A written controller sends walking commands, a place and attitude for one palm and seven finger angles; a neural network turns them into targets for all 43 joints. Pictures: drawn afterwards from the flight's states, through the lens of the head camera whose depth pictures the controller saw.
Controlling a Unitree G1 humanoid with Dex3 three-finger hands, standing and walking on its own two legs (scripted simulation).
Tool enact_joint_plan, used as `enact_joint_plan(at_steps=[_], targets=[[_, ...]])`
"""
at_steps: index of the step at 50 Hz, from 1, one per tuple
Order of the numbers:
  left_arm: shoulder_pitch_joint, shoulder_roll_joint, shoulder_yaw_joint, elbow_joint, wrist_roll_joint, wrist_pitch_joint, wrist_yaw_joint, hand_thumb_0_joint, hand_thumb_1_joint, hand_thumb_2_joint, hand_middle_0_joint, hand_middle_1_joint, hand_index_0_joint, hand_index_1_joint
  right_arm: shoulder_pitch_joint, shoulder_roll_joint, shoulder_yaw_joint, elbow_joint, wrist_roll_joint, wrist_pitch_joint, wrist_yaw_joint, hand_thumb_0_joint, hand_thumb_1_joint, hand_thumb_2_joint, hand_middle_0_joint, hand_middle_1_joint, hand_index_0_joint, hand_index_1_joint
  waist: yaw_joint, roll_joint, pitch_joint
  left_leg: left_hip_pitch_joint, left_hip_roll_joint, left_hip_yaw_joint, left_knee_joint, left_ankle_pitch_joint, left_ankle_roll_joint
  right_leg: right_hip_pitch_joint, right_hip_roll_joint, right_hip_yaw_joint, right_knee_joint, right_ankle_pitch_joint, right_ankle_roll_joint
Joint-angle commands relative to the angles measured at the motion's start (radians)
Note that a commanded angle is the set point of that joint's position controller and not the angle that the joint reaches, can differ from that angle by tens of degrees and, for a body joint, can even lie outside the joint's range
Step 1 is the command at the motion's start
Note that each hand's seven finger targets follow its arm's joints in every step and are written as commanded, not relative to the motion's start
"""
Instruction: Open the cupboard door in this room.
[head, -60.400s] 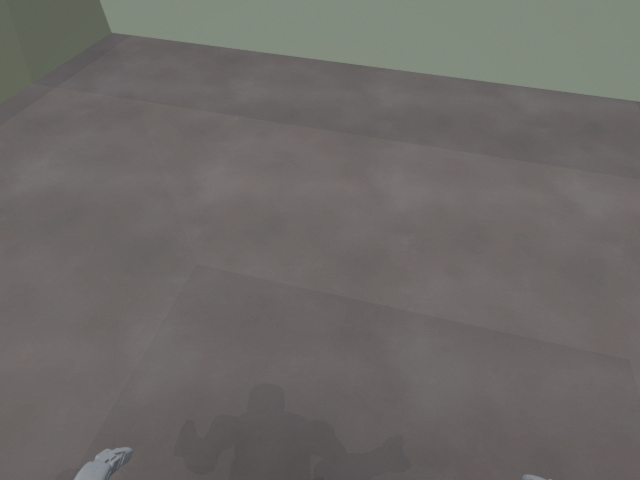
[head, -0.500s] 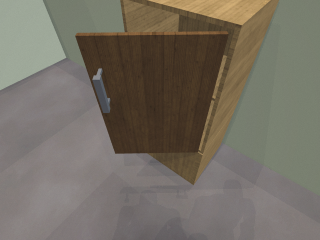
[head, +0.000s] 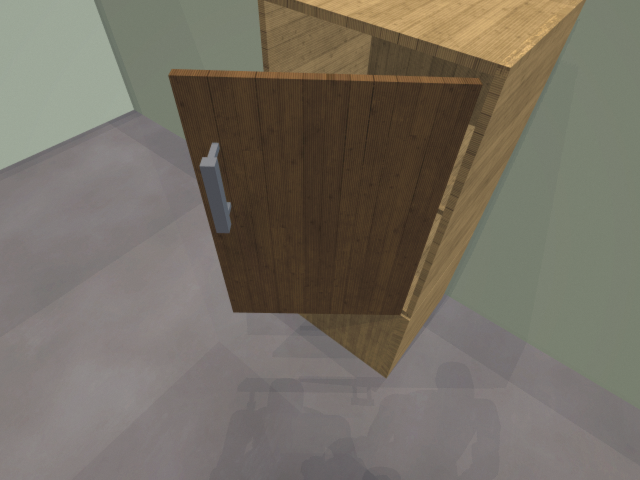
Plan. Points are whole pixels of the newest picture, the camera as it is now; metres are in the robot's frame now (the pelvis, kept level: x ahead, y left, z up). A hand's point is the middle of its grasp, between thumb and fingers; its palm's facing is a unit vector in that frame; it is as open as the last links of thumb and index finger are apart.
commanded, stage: look again from close up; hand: left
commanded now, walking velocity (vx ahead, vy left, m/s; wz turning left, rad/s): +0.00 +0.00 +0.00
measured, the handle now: (219, 189) +0.51 +0.19 +0.07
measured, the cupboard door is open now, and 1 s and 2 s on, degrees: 38 38 38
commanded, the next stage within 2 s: raise the hand with hooked fingers in 0.14 s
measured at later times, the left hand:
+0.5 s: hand (182, 387) +0.21 +0.18 +0.02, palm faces +0.18 -0.98 -0.04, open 7.8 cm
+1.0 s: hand (174, 404) +0.20 +0.19 -0.01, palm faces -0.03 -1.00 -0.04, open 10.6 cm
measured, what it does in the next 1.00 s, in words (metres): lowers itself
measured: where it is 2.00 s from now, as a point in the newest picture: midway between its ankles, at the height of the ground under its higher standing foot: outside the picture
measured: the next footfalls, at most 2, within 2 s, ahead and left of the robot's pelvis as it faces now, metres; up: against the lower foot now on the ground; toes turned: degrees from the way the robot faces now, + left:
none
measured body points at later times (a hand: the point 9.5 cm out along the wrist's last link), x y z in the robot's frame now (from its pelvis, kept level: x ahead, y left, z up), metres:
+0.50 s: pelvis -0.02 -0.01 -0.03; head -0.02 -0.01 +0.42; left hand +0.20 +0.23 +0.03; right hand +0.14 -0.25 -0.11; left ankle +0.02 +0.09 -0.74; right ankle -0.03 -0.12 -0.74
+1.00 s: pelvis -0.03 -0.04 -0.06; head +0.01 -0.04 +0.39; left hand +0.20 +0.24 +0.00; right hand +0.14 -0.26 -0.15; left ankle +0.02 +0.09 -0.74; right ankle -0.03 -0.12 -0.74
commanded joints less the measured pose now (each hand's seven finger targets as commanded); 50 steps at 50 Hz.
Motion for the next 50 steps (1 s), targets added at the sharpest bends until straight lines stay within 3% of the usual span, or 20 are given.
enact_joint_plan(at_steps=[1, 11, 12, 13, 14, 15, 16, 17, 19, 20, 22, 23, 24, 26, 30, 34, 37, 41, 46, 50], targets=[[0.066, 0.118, 0.019, -0.024, 0.003, -0.017, 0.005, 0.0, 0.9, 0.9, -0.2, -0.3, -0.2, -0.3, 0.03, -0.115, -0.018, -0.031, 0.005, -0.014, -0.002, 0.0, -0.9, -0.9, 0.2, 0.3, 0.2, 0.3, 0.002, 0.025, -0.002, 0.057, 0.124, -0.128, -0.095, 0.155, 0.005, -0.059, -0.078, 0.081, -0.091, 0.153, -0.04], [0.053, 0.134, 0.02, -0.016, 0.005, -0.015, 0.003, 0.0, 0.9, 0.9, -0.2, -0.3, -0.2, -0.3, -0.009, -0.139, -0.021, -0.027, 0.006, -0.013, -0.002, 0.0, -0.9, -0.9, 0.2, 0.3, 0.2, 0.3, 0.002, 0.008, -0.001, 0.074, 0.129, -0.131, -0.11, 0.174, 0.005, -0.05, -0.082, 0.083, -0.105, 0.167, -0.035], [0.129, 0.1, 0.009, 0.004, 0.016, -0.025, 0.043, 0.0, 0.9, 0.9, -0.2, -0.3, -0.2, -0.3, -0.044, -0.137, -0.019, -0.093, 0.015, -0.012, 0.002, 0.0, -0.9, -0.9, 0.2, 0.3, 0.2, 0.3, 0.016, 0.003, 0.027, 0.039, 0.146, -0.116, 0.089, 0.361, -0.023, -0.086, -0.117, 0.132, -0.11, 0.428, -0.019], [-0.59, 0.358, 0.167, -1.554, -0.183, -0.222, 0.05, 0.0, 0.877, 0.89, -0.202, -0.315, -0.202, -0.315, 0.03, -0.284, -0.052, -0.425, 0.063, -0.141, -0.034, 0.0, -0.9, -0.9, 0.2, 0.3, 0.2, 0.3, -0.107, 0.181, -0.491, 0.348, 0.038, -0.138, -0.013, 0.435, -0.037, -0.038, -0.008, 0.0, 0.017, 0.433, -0.038], [-0.148, 0.271, 0.136, -1.322, -0.106, -0.169, 0.085, 0.0, 0.853, 0.88, -0.203, -0.33, -0.203, -0.33, -0.066, -0.183, -0.009, -0.379, 0.058, -0.238, -0.063, 0.0, -0.9, -0.9, 0.2, 0.3, 0.2, 0.3, 0.005, 0.326, -0.461, 0.44, 0.096, -0.134, -0.065, 0.563, -0.034, -0.114, 0.023, -0.004, 0.106, 0.177, -0.05], [-0.1, 0.203, 0.091, -1.217, -0.111, -0.112, 0.127, 0.0, 0.83, 0.87, -0.205, -0.345, -0.205, -0.345, -0.057, -0.18, -0.026, -0.319, 0.057, -0.258, -0.065, 0.0, -0.9, -0.9, 0.2, 0.3, 0.2, 0.3, -0.013, 0.271, -0.358, 0.285, 0.09, -0.141, -0.067, 0.459, -0.074, -0.152, 0.013, -0.024, 0.122, 0.033, -0.036], [0.178, -0.054, -0.044, -1.006, -0.135, -0.028, 0.114, 0.0, 0.807, 0.86, -0.207, -0.36, -0.207, -0.36, -0.016, -0.14, -0.031, -0.314, 0.069, -0.25, -0.05, 0.0, -0.9, -0.9, 0.2, 0.3, 0.2, 0.3, -0.045, 0.158, -0.187, 0.208, 0.105, -0.157, -0.086, 0.328, -0.053, -0.233, 0.019, -0.039, 0.111, -0.009, -0.027], [0.004, -0.018, -0.028, -1.189, -0.182, -0.065, 0.095, 0.0, 0.783, 0.85, -0.208, -0.375, -0.208, -0.375, -0.048, -0.192, -0.037, -0.398, 0.075, -0.252, -0.044, 0.0, -0.9, -0.9, 0.2, 0.3, 0.2, 0.3, -0.044, 0.112, -0.078, 0.094, 0.088, -0.169, -0.068, 0.176, -0.044, -0.228, 0.008, -0.046, 0.085, 0.01, -0.025], [0.036, 0.073, 0.086, -1.113, -0.171, -0.166, 0.062, 0.0, 0.737, 0.83, -0.212, -0.405, -0.212, -0.405, -0.081, -0.216, -0.057, -0.445, 0.047, -0.26, -0.048, 0.0, -0.9, -0.9, 0.2, 0.3, 0.2, 0.3, -0.056, -0.054, -0.005, -0.056, 0.045, -0.167, 0.02, -0.028, -0.037, -0.302, 0.021, -0.058, 0.03, 0.001, -0.025], [0.131, 0.075, 0.127, -0.997, -0.171, -0.211, 0.032, 0.0, 0.713, 0.82, -0.213, -0.42, -0.213, -0.42, -0.084, -0.217, -0.061, -0.466, 0.044, -0.253, -0.041, 0.0, -0.9, -0.9, 0.2, 0.3, 0.2, 0.3, -0.034, -0.112, 0.032, -0.12, 0.032, -0.156, 0.064, -0.037, -0.04, -0.343, 0.026, -0.066, 0.045, -0.019, -0.027], [0.288, 0.005, 0.14, -0.852, -0.201, -0.343, -0.07, 0.0, 0.667, 0.8, -0.217, -0.45, -0.217, -0.45, -0.119, -0.206, -0.073, -0.511, 0.027, -0.237, -0.019, 0.0, -0.9, -0.9, 0.2, 0.3, 0.2, 0.3, 0.022, -0.272, 0.0, -0.262, 0.03, -0.139, 0.162, -0.041, -0.058, -0.445, 0.048, -0.092, 0.171, -0.068, -0.029], [0.329, 0.002, 0.152, -0.851, -0.222, -0.421, -0.135, 0.0, 0.643, 0.79, -0.218, -0.465, -0.218, -0.465, -0.138, -0.204, -0.081, -0.53, 0.022, -0.233, -0.005, 0.0, -0.9, -0.9, 0.2, 0.3, 0.2, 0.3, 0.04, -0.291, -0.033, -0.319, 0.026, -0.125, 0.216, -0.039, -0.063, -0.48, 0.049, -0.086, 0.225, -0.066, -0.031], [0.36, 0.017, 0.166, -0.861, -0.24, -0.491, -0.204, 0.0, 0.62, 0.78, -0.22, -0.48, -0.22, -0.48, -0.151, -0.207, -0.091, -0.557, 0.02, -0.232, 0.009, 0.0, -0.9, -0.9, 0.2, 0.3, 0.2, 0.3, 0.057, -0.265, -0.081, -0.356, 0.018, -0.109, 0.262, -0.029, -0.066, -0.484, 0.044, -0.073, 0.27, -0.04, -0.035], [0.378, 0.098, 0.234, -0.836, -0.258, -0.565, -0.325, 0.0, 0.573, 0.76, -0.223, -0.51, -0.223, -0.51, -0.167, -0.219, -0.102, -0.621, 0.03, -0.223, 0.035, 0.0, -0.9, -0.9, 0.2, 0.3, 0.2, 0.3, 0.076, -0.083, -0.155, -0.367, -0.001, -0.084, 0.329, 0.007, -0.069, -0.457, 0.029, -0.041, 0.332, 0.039, -0.051], [0.166, 0.228, 0.335, -1.08, -0.306, -0.509, -0.349, 0.0, 0.48, 0.72, -0.23, -0.57, -0.23, -0.57, -0.181, -0.211, -0.093, -0.726, 0.048, -0.202, 0.01, 0.0, -0.9, -0.9, 0.2, 0.3, 0.2, 0.3, 0.075, 0.067, -0.295, -0.412, -0.008, -0.061, 0.384, -0.096, -0.042, -0.476, 0.027, 0.018, 0.348, -0.087, -0.035], [-0.107, 0.263, 0.349, -1.441, -0.327, -0.621, -0.257, 0.0, 0.387, 0.68, -0.237, -0.63, -0.237, -0.63, -0.122, -0.174, -0.076, -0.711, 0.039, -0.226, -0.031, 0.0, -0.9, -0.9, 0.2, 0.3, 0.2, 0.3, 0.0, 0.183, -0.385, -0.353, 0.018, -0.1, 0.448, -0.123, -0.018, -0.535, 0.03, 0.085, 0.319, -0.198, -0.032], [-0.121, 0.207, 0.224, -1.463, -0.317, -0.686, -0.268, 0.0, 0.317, 0.65, -0.242, -0.675, -0.242, -0.675, -0.095, -0.186, -0.057, -0.663, 0.04, -0.259, -0.055, 0.0, -0.9, -0.9, 0.2, 0.3, 0.2, 0.3, -0.063, 0.156, -0.302, -0.386, 0.033, -0.122, 0.484, -0.186, -0.011, -0.616, 0.038, 0.107, 0.307, -0.278, -0.035], [-0.116, 0.262, 0.205, -1.203, -0.334, -0.567, -0.402, 0.0, 0.223, 0.61, -0.248, -0.735, -0.248, -0.735, -0.08, -0.225, -0.039, -0.618, 0.064, -0.279, -0.079, 0.0, -0.9, -0.9, 0.2, 0.3, 0.2, 0.3, -0.099, 0.046, -0.188, -0.481, 0.036, -0.131, 0.507, -0.211, -0.005, -0.592, 0.028, 0.15, 0.239, -0.311, -0.011], [-0.08, 0.384, 0.4, -1.033, -0.394, -0.259, -0.471, 0.0, 0.107, 0.56, -0.257, -0.81, -0.257, -0.81, -0.1, -0.229, -0.031, -0.67, 0.079, -0.237, -0.1, 0.0, -0.9, -0.9, 0.2, 0.3, 0.2, 0.3, 0.006, -0.025, -0.262, -0.466, 0.012, -0.123, 0.435, -0.122, -0.01, -0.385, -0.016, 0.182, 0.168, -0.216, 0.012], [-0.005, 0.392, 0.559, -1.151, -0.453, -0.268, -0.374, 0.0, 0.013, 0.52, -0.263, -0.87, -0.263, -0.87, -0.098, -0.185, -0.039, -0.685, 0.06, -0.232, -0.081, 0.0, -0.9, -0.9, 0.2, 0.3, 0.2, 0.3, 0.081, -0.017, -0.406, -0.365, 0.016, -0.134, 0.386, 0.076, -0.024, -0.222, -0.015, 0.125, 0.246, 0.214, 0.031]])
